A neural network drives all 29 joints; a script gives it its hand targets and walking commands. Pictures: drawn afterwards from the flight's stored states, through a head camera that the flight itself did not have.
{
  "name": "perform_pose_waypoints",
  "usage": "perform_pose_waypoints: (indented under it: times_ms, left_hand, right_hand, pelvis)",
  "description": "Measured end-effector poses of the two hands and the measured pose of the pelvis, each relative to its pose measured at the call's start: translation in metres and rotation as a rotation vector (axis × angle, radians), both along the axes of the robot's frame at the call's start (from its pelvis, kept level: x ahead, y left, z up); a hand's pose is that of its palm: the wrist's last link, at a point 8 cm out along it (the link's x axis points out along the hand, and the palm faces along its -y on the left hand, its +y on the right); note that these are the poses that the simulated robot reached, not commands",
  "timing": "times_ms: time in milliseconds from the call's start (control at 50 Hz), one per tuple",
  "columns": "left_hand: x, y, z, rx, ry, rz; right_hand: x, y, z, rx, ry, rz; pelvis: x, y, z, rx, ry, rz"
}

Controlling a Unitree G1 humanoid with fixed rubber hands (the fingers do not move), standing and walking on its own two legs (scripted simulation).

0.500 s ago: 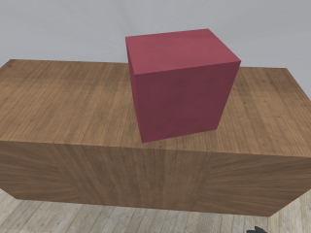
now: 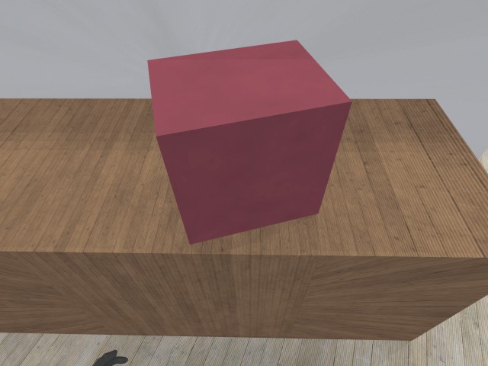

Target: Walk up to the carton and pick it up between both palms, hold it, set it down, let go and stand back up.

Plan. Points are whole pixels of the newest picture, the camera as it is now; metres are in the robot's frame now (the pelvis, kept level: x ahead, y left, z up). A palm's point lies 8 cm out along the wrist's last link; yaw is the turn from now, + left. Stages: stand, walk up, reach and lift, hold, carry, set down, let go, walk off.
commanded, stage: walk up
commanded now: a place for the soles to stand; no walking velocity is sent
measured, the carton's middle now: (241, 145) +0.53 +0.01 +0.06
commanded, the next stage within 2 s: none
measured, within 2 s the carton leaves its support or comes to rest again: neither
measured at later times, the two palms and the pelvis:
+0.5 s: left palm out of the picture +0.11 +0.26 -0.10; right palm (381, 312) +0.24 -0.24 -0.09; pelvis +0.07 -0.01 +0.00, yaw +1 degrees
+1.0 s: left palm out of the picture +0.14 +0.28 -0.08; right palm (400, 357) +0.16 -0.24 -0.09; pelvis +0.06 +0.02 +0.01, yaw +0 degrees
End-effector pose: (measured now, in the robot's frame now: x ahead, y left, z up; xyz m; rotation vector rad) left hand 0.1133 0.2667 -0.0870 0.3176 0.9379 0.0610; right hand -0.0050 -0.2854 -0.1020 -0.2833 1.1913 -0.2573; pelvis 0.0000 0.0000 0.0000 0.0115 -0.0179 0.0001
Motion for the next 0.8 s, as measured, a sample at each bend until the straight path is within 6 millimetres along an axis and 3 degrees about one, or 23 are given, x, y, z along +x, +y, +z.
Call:
perform_pose_waypoints:
  times_ms: [80, 160, 260, 380, 460, 600, 700, 800]
  left_hand:
    - [0.000, -0.015, -0.002, 0.036, 0.001, 0.064]
    - [-0.025, -0.023, 0.006, 0.050, 0.078, 0.157]
    - [-0.050, -0.023, 0.011, 0.064, 0.179, 0.215]
    - [-0.039, -0.015, -0.004, 0.039, 0.199, 0.220]
    - [-0.013, -0.009, -0.014, -0.001, 0.152, 0.193]
    - [0.026, -0.011, -0.006, -0.030, 0.053, 0.127]
    - [0.045, 0.000, 0.006, -0.013, -0.012, 0.095]
    - [0.048, 0.009, 0.010, -0.005, -0.021, 0.083]
  right_hand:
    - [0.033, -0.011, -0.012, 0.034, 0.036, 0.042]
    - [0.100, -0.009, -0.003, 0.059, -0.042, 0.135]
    - [0.177, 0.007, 0.004, 0.102, -0.175, 0.206]
    - [0.226, 0.037, 0.001, 0.123, -0.221, 0.243]
    - [0.237, 0.051, 0.006, 0.115, -0.233, 0.255]
    - [0.243, 0.047, 0.021, 0.112, -0.294, 0.190]
    - [0.231, 0.045, 0.023, 0.107, -0.293, 0.166]
    - [0.206, 0.043, 0.019, 0.102, -0.246, 0.137]
  pelvis:
    - [0.019, -0.019, -0.003, -0.003, -0.012, 0.044]
    - [0.038, -0.025, 0.009, 0.017, -0.022, 0.055]
    - [0.053, -0.025, 0.014, 0.011, -0.021, 0.046]
    - [0.063, -0.019, 0.005, -0.018, -0.017, 0.034]
    - [0.066, -0.013, 0.002, 0.009, -0.019, 0.035]
    - [0.070, -0.001, 0.007, -0.019, -0.018, 0.021]
    - [0.069, 0.006, 0.010, -0.023, -0.020, 0.014]
    - [0.066, 0.011, 0.012, -0.024, -0.016, 0.008]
